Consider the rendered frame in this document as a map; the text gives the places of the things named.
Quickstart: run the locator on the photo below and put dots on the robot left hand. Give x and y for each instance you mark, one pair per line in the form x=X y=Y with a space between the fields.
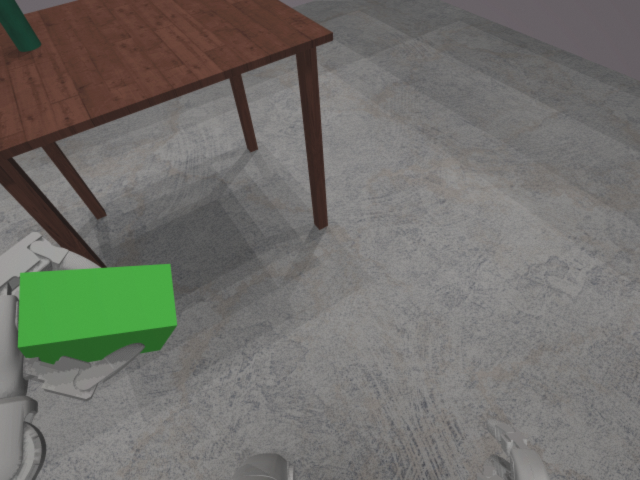
x=68 y=377

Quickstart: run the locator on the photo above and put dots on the table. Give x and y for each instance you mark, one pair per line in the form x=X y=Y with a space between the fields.
x=101 y=60

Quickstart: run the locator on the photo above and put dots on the sponge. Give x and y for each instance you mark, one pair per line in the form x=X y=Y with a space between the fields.
x=87 y=314

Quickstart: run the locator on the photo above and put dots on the robot left thigh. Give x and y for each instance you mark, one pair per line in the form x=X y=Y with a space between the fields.
x=267 y=466

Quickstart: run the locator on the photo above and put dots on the robot left forearm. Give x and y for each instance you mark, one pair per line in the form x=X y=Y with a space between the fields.
x=22 y=445

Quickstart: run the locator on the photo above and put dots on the robot right hand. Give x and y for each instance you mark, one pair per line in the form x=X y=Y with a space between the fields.
x=525 y=464

